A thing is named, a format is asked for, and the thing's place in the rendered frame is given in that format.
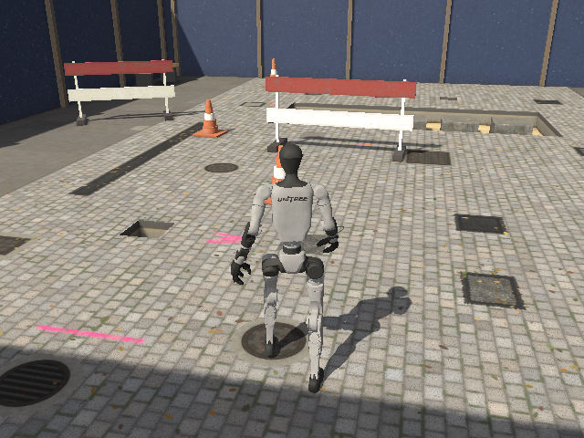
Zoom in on robot right thigh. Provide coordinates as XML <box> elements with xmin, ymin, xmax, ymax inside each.
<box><xmin>305</xmin><ymin>256</ymin><xmax>325</xmax><ymax>331</ymax></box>

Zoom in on left robot hand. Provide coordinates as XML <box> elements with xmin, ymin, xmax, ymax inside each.
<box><xmin>231</xmin><ymin>260</ymin><xmax>251</xmax><ymax>285</ymax></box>

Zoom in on robot left forearm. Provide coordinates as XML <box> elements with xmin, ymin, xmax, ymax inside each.
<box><xmin>234</xmin><ymin>222</ymin><xmax>256</xmax><ymax>265</ymax></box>

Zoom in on left robot upper arm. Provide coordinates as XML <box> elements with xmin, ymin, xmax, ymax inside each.
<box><xmin>247</xmin><ymin>184</ymin><xmax>273</xmax><ymax>236</ymax></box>

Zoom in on right robot upper arm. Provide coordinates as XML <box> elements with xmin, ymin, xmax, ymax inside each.
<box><xmin>310</xmin><ymin>182</ymin><xmax>336</xmax><ymax>231</ymax></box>

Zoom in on robot right forearm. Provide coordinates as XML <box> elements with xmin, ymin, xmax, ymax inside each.
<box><xmin>325</xmin><ymin>217</ymin><xmax>339</xmax><ymax>243</ymax></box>

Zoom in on humanoid robot torso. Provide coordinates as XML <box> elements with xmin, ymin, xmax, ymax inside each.
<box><xmin>270</xmin><ymin>179</ymin><xmax>313</xmax><ymax>274</ymax></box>

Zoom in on right robot hand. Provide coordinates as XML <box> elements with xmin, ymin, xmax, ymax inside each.
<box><xmin>317</xmin><ymin>238</ymin><xmax>339</xmax><ymax>253</ymax></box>

